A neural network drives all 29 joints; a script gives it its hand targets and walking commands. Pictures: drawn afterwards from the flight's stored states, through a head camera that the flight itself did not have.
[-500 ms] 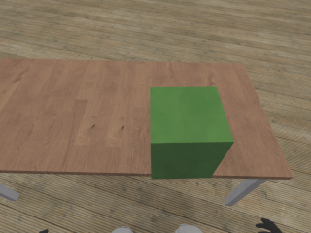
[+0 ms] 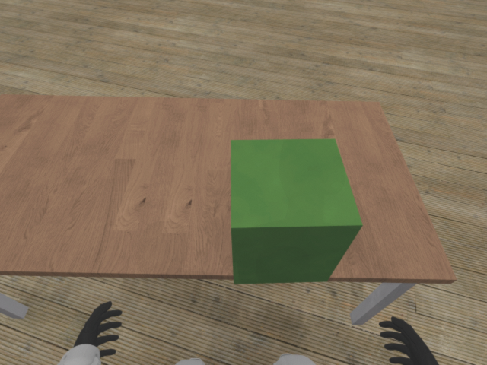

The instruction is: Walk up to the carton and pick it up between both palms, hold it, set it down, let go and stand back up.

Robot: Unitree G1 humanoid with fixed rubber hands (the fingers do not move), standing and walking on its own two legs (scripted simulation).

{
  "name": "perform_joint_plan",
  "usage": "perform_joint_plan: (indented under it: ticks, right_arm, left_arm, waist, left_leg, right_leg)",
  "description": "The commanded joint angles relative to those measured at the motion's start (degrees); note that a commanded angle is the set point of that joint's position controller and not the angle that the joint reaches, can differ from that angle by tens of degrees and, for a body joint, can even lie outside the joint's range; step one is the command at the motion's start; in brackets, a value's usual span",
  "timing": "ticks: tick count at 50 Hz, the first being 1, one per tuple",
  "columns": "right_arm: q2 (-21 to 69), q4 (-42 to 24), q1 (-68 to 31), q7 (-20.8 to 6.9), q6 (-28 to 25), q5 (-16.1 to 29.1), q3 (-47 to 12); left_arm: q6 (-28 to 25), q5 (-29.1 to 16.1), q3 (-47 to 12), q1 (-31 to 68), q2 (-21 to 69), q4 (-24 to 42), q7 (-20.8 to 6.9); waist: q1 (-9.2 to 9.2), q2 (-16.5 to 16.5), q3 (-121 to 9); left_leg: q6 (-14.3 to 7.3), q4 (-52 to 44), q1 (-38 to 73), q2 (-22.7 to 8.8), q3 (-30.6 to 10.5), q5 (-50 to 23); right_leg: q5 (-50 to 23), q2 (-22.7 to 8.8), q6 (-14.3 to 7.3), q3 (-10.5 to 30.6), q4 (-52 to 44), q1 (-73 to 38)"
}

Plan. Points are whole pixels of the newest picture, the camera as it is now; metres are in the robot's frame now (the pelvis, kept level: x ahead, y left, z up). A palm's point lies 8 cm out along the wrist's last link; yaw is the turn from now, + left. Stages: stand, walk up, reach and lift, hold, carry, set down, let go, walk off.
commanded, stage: reach and lift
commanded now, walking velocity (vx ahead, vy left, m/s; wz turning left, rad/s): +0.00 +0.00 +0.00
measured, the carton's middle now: (281, 215) +0.42 -0.08 -0.06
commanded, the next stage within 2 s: none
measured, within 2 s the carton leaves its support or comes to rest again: neither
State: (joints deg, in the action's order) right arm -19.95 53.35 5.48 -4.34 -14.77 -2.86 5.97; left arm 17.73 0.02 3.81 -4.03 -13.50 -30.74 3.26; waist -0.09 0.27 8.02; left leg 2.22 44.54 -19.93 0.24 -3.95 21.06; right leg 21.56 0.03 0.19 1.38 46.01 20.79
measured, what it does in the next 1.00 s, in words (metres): stands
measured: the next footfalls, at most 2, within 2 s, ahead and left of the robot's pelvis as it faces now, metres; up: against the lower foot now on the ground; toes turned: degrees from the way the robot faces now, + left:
none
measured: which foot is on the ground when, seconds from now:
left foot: down 0.00-1.00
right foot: down 0.00-1.00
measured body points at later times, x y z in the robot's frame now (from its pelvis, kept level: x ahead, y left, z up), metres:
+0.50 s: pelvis -0.01 -0.01 +0.01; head -0.01 -0.02 +0.46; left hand +0.20 +0.21 -0.05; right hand +0.17 -0.27 -0.06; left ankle +0.03 +0.15 -0.71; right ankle +0.04 -0.12 -0.71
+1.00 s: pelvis +0.00 -0.01 +0.02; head +0.00 -0.02 +0.46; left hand +0.22 +0.18 -0.03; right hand +0.19 -0.27 -0.04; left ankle +0.03 +0.15 -0.71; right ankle +0.04 -0.12 -0.71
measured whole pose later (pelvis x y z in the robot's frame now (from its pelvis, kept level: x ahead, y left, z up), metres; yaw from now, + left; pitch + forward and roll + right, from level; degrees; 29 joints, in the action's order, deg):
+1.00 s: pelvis +0.00 -0.01 +0.02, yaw +0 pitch -7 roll +2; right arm -14.7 46.3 5.5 -5.6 -27.1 4.8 4.8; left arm -17.9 -3.7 -3.5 -4.1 -7.8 -37.4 6.5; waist -0.1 -0.8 8.0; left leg 2.7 34.2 -11.3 0.1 -3.9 16.1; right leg 18.3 -0.2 -0.7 1.4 38.9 13.7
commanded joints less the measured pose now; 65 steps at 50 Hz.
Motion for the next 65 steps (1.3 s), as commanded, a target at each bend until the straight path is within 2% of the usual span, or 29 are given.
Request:
perform_joint_plan:
  ticks: [1,4,8,13,16,18,19,20,21,22,23,24,27,29,30,35,37,40,41,45,47,49,50,52,53,55,58,62,65]
  right_arm:
    - [-8.9,-10.3,-0.3,0.4,-2.5,2.4,4.1]
    - [-7.6,-10.6,-0.6,0.7,-3.0,2.8,3.6]
    - [-7.3,-10.3,1.4,-0.1,-3.4,3.9,2.9]
    - [-3.8,-15.3,-1.1,0.2,-4.0,4.0,1.2]
    - [-2.1,-14.8,0.8,0.4,-4.1,4.3,0.3]
    - [-1.9,-14.7,-0.2,0.7,-4.4,4.5,0.5]
    - [-1.8,-16.8,-1.6,0.7,-4.5,4.7,0.1]
    - [-1.5,-14.2,-0.1,0.6,-4.2,4.9,0.4]
    - [-1.5,-16.0,-1.0,0.6,-4.8,4.4,0.7]
    - [-1.3,-17.8,-1.6,0.4,-5.2,5.0,0.2]
    - [-2.1,-19.2,-2.7,0.6,-5.3,5.1,0.7]
    - [-1.2,-17.0,-1.6,0.5,-5.5,5.2,0.5]
    - [-1.3,-18.3,-2.8,0.5,-6.0,5.5,0.2]
    - [0.0,-18.4,-2.5,0.4,-6.5,6.6,0.0]
    - [0.4,-20.3,-3.7,0.6,-6.9,7.1,-1.7]
    - [-0.2,-19.8,-4.9,0.1,-9.1,8.6,-1.1]
    - [0.6,-18.2,-3.9,0.0,-9.8,9.1,-2.0]
    - [0.0,-16.6,-4.1,-0.6,-11.3,10.7,-2.3]
    - [-0.1,-18.0,-5.8,-0.8,-11.9,11.5,-3.8]
    - [-0.7,-18.1,-7.4,-0.9,-13.6,12.1,-3.1]
    - [-1.6,-17.8,-7.7,-0.9,-14.9,12.8,-3.8]
    - [-0.1,-17.1,-7.7,-1.1,-15.7,13.8,-4.3]
    - [-0.2,-19.8,-8.3,-1.2,-15.8,14.0,-5.3]
    - [-1.2,-18.1,-7.8,-1.4,-16.8,15.0,-5.0]
    - [-1.3,-15.7,-9.1,-1.2,-16.4,15.9,-5.4]
    - [-2.1,-16.5,-9.0,-1.3,-16.3,16.2,-5.2]
    - [-1.9,-18.1,-9.4,-1.8,-17.8,17.3,-6.9]
    - [-2.4,-16.5,-10.5,-1.3,-17.6,17.6,-6.5]
    - [-2.5,-18.9,-13.2,-1.2,-17.4,17.6,-6.3]
  left_arm:
    - [-4.0,0.7,3.4,0.6,-9.2,9.5,0.8]
    - [-5.8,-0.5,2.2,0.6,-8.2,9.0,0.3]
    - [-8.1,0.1,2.2,-1.5,-6.5,6.4,0.3]
    - [-11.3,-1.7,1.3,0.8,-4.8,4.2,0.2]
    - [-12.6,-2.2,-0.1,0.0,-3.7,1.8,0.1]
    - [-14.2,-2.4,0.3,1.5,-4.6,2.0,0.6]
    - [-15.2,-3.0,0.6,2.7,-5.1,1.8,0.8]
    - [-15.6,-2.8,-1.0,3.2,-3.9,0.2,0.8]
    - [-16.4,-3.1,-0.7,2.5,-3.4,2.4,1.1]
    - [-17.5,-3.7,-1.0,3.3,-4.0,3.5,1.4]
    - [-18.1,-3.7,-1.0,3.0,-3.6,1.8,1.3]
    - [-19.1,-4.1,-1.8,4.0,-3.7,2.6,1.8]
    - [-21.1,-4.8,-1.4,3.6,-3.2,0.8,1.7]
    - [-22.7,-6.0,-2.5,3.3,-3.2,1.1,2.0]
    - [-23.8,-6.2,-1.6,4.0,-2.9,-0.1,1.8]
    - [-28.7,-8.2,-3.4,3.9,-1.4,-1.5,2.3]
    - [-30.8,-8.1,-3.2,4.3,-1.8,-0.1,2.5]
    - [-33.2,-8.5,-4.4,3.2,-0.4,-1.5,2.8]
    - [-34.2,-8.4,-4.3,4.2,-0.5,-2.1,2.7]
    - [-37.0,-9.6,-5.5,5.6,-0.6,-3.1,3.4]
    - [-38.6,-10.5,-6.2,5.3,0.3,-3.2,3.4]
    - [-40.3,-10.9,-6.7,7.4,1.0,-2.0,3.7]
    - [-40.9,-10.8,-6.8,7.3,0.7,-1.3,4.0]
    - [-41.7,-11.0,-7.7,6.7,1.3,-0.5,4.7]
    - [-41.9,-11.9,-8.3,7.2,1.7,-3.6,4.3]
    - [-42.3,-11.2,-8.6,7.4,1.8,-2.5,4.7]
    - [-44.1,-11.2,-8.0,6.8,1.9,-1.8,5.2]
    - [-44.2,-11.4,-8.8,9.1,1.6,-1.8,5.6]
    - [-44.4,-13.1,-9.1,10.1,1.3,-1.6,5.1]
  waist:
    - [-0.49,-5.8,-15.1]
    - [0.27,-7.8,-13.6]
    - [-0.97,-5.8,-11.6]
    - [-1.42,-9.5,-9.6]
    - [-0.47,-9.7,-8.6]
    - [-0.78,-7.4,-9.1]
    - [-1.07,-8.7,-8.9]
    - [-0.12,-6.7,-8.7]
    - [-1.76,-7.3,-9.9]
    - [-0.94,-6.7,-11.4]
    - [-0.91,-9.2,-10.2]
    - [-0.78,-6.7,-10.6]
    - [-0.68,-8.8,-9.1]
    - [-0.54,-7.9,-10.6]
    - [-2.0,-8.9,-10.0]
    - [-1.14,-9.7,-11.5]
    - [-1.49,-7.3,-12.1]
    - [-0.36,-7.6,-13.2]
    - [-2.07,-7.6,-13.1]
    - [-1.31,-7.6,-12.5]
    - [-0.98,-9.8,-13.2]
    - [-1.31,-8.1,-13.6]
    - [-1.99,-8.4,-15.5]
    - [-0.94,-6.4,-15.6]
    - [-0.56,-7.8,-13.1]
    - [0.15,-6.5,-12.9]
    - [-1.14,-7.6,-15.5]
    - [-0.42,-5.1,-13.9]
    - [-0.38,-8.2,-15.8]
  left_leg:
    - [-1.4,-13.6,8.5,0.0,6.1,-12.2]
    - [-1.6,-14.9,10.0,0.2,5.5,-12.0]
    - [-1.2,-17.7,11.1,0.4,6.3,-11.0]
    - [-3.1,-20.6,10.2,0.5,7.0,-5.7]
    - [-2.8,-20.8,11.1,1.1,7.1,-4.7]
    - [-2.7,-21.9,10.5,1.3,7.6,-4.5]
    - [-2.9,-22.1,10.4,1.3,7.0,-4.2]
    - [-2.8,-22.4,10.0,1.1,7.0,-2.4]
    - [-2.4,-22.6,10.3,1.0,7.4,-4.1]
    - [-2.5,-22.3,10.1,0.7,7.6,-2.4]
    - [-3.1,-23.0,10.7,0.9,7.2,-2.3]
    - [-2.5,-22.7,8.8,0.8,7.4,-2.8]
    - [-2.5,-22.5,10.8,1.1,7.2,-2.0]
    - [-2.5,-22.6,9.3,0.9,7.1,-2.0]
    - [-2.7,-22.2,8.6,1.5,8.1,-2.8]
    - [-2.6,-22.8,8.7,0.5,7.4,-3.8]
    - [-2.3,-22.1,8.8,0.8,7.3,-3.8]
    - [-2.0,-22.0,8.9,0.4,6.5,-5.4]
    - [-2.3,-21.6,7.5,1.0,6.9,-4.1]
    - [-1.9,-20.8,6.5,1.3,7.1,-3.3]
    - [-2.1,-20.6,7.6,1.1,6.9,-5.1]
    - [-2.0,-20.0,6.5,1.2,6.4,-3.6]
    - [-2.1,-19.8,6.2,1.3,7.0,-4.6]
    - [-1.5,-20.0,5.8,0.9,5.9,-3.4]
    - [-1.6,-19.9,5.4,1.1,6.4,-3.4]
    - [-1.3,-19.9,5.6,1.0,6.3,-3.2]
    - [-1.6,-19.0,4.6,1.1,6.2,-5.1]
    - [-1.2,-19.4,3.2,1.2,6.3,-3.8]
    - [-1.7,-18.9,3.4,1.1,6.1,-4.6]
  right_leg:
    - [-17.5,2.0,-0.7,-2.4,-14.8,-8.5]
    - [-18.2,1.9,-0.4,-2.4,-16.8,-8.6]
    - [-14.7,1.8,-0.3,-2.4,-18.9,-7.4]
    - [-7.9,1.0,0.0,-0.8,-22.1,-8.6]
    - [-3.8,0.7,0.0,-0.4,-24.2,-7.3]
    - [-3.4,0.5,-0.2,-0.6,-24.5,-9.0]
    - [-2.4,0.4,0.0,-0.5,-24.6,-8.8]
    - [-0.3,0.6,-1.0,-0.5,-24.4,-6.7]
    - [-2.6,0.6,-0.8,-1.3,-24.2,-8.6]
    - [-1.4,0.6,-1.2,-1.4,-23.8,-9.1]
    - [-0.7,0.9,-0.7,-1.5,-24.5,-9.1]
    - [-1.6,0.9,-1.2,-1.2,-23.8,-9.3]
    - [1.9,0.7,-1.2,-0.8,-25.3,-7.2]
    - [0.8,0.3,-1.0,-0.7,-24.4,-8.6]
    - [2.4,0.0,-0.7,0.0,-25.0,-7.9]
    - [-1.9,0.9,-0.5,-1.5,-23.5,-8.3]
    - [-1.8,0.5,-0.9,-0.5,-23.3,-8.1]
    - [-4.3,1.1,-1.1,-1.0,-22.5,-8.5]
    - [-2.3,0.8,-1.0,-0.5,-22.5,-8.1]
    - [-1.4,0.7,-0.9,-0.5,-22.2,-7.3]
    - [-3.8,1.1,-0.4,-1.0,-22.1,-7.6]
    - [-1.6,1.0,-1.0,0.0,-21.4,-7.3]
    - [-3.2,0.9,-0.8,-0.4,-21.1,-7.6]
    - [-3.0,1.1,-1.3,-0.6,-20.7,-8.0]
    - [-2.2,1.0,-1.0,-0.8,-20.7,-6.4]
    - [-2.8,1.2,-1.3,-0.6,-20.8,-6.6]
    - [-4.3,1.3,-1.2,-0.1,-20.1,-7.8]
    - [-4.0,1.0,-1.2,-0.1,-20.0,-7.8]
    - [-5.8,0.9,-0.9,0.4,-20.0,-8.6]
